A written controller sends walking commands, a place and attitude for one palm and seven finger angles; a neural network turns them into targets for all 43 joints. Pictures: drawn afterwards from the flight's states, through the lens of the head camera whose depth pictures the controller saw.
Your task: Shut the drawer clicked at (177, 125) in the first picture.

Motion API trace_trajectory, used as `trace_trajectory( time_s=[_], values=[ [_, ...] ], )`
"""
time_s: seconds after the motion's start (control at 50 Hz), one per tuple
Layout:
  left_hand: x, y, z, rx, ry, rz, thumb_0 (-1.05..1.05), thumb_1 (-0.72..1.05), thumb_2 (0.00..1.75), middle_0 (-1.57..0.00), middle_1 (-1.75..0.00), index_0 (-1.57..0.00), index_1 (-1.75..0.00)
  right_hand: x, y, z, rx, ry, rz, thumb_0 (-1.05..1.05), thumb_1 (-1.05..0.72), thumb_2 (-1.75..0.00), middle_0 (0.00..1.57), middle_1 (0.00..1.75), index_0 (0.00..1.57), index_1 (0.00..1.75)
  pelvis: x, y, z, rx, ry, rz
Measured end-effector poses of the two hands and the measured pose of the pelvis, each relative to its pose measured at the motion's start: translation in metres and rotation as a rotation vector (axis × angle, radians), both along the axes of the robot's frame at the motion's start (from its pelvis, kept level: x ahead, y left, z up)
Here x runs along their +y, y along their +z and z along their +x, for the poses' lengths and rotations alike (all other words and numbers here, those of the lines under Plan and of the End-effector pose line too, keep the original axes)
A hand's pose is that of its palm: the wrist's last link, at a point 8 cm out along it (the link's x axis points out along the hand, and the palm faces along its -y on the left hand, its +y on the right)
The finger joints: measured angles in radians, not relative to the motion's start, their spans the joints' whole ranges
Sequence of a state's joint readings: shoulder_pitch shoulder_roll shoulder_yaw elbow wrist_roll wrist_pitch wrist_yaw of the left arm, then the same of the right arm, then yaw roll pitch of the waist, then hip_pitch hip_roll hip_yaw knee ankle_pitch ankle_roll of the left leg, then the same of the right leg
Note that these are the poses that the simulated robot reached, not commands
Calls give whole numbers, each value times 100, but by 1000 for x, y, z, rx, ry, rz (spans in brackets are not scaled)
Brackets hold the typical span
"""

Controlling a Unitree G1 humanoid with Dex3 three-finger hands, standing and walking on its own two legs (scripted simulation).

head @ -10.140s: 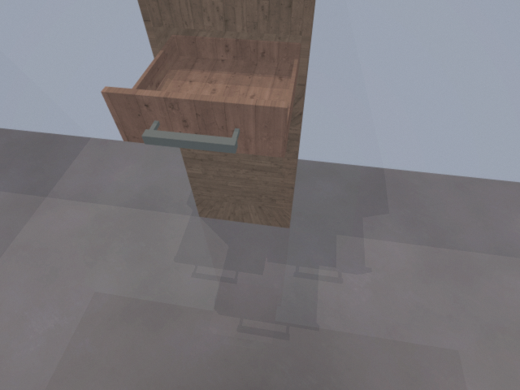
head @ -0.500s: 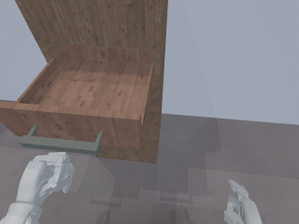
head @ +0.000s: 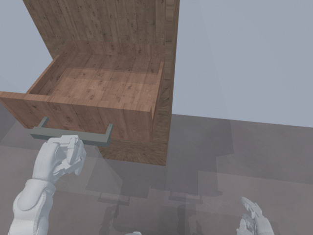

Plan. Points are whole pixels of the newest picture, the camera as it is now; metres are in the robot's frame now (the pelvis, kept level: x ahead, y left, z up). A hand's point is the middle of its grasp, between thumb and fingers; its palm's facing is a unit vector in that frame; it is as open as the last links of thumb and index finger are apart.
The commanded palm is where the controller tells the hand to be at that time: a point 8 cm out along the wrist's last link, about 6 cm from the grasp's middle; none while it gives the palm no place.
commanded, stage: push the drawer shut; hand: left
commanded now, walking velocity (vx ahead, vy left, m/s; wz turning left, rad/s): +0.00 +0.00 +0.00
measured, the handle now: (74, 130) +0.35 +0.23 +0.08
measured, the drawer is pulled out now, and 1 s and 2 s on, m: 0.27 0.14 0.02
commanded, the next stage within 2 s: none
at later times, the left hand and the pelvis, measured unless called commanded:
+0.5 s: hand (87, 136) +0.33 +0.19 +0.08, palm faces -0.09 -1.00 -0.05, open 3.0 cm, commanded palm +0.32 +0.25 +0.08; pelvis +0.00 +0.00 +0.00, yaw -1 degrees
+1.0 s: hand (99, 115) +0.40 +0.18 +0.08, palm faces -0.08 -1.00 -0.05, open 3.1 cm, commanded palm +0.39 +0.23 +0.08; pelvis +0.00 +0.00 +0.00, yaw -1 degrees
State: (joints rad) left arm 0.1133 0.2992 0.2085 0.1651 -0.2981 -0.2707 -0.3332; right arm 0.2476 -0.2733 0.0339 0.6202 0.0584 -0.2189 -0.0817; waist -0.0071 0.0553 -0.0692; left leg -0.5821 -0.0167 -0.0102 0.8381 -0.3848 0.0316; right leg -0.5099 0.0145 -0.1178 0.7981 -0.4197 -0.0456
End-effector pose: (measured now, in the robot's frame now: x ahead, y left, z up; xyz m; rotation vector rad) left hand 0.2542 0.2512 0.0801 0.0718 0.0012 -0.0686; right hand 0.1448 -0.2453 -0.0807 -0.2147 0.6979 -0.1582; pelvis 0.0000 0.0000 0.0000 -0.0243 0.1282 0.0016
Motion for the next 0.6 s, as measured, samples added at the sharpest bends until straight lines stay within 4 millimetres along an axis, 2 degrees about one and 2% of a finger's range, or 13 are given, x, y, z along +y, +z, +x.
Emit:
trace_trajectory(
  time_s=[0.32,0.6],
  values=[
    [0,1,44,3,-18,-16,-2,78,91,-140,-160,-140,-160,-5,1,-16,46,-33,-1,1,-91,-90,20,30,20,30,0,3,-2,0,-17,5],
    [-3,1,71,-6,-13,-25,-1,78,90,-140,-160,-140,-160,-7,-6,-34,131,-58,-4,1,-91,-90,20,30,20,30,3,4,-1,12,-19,5]
  ],
)
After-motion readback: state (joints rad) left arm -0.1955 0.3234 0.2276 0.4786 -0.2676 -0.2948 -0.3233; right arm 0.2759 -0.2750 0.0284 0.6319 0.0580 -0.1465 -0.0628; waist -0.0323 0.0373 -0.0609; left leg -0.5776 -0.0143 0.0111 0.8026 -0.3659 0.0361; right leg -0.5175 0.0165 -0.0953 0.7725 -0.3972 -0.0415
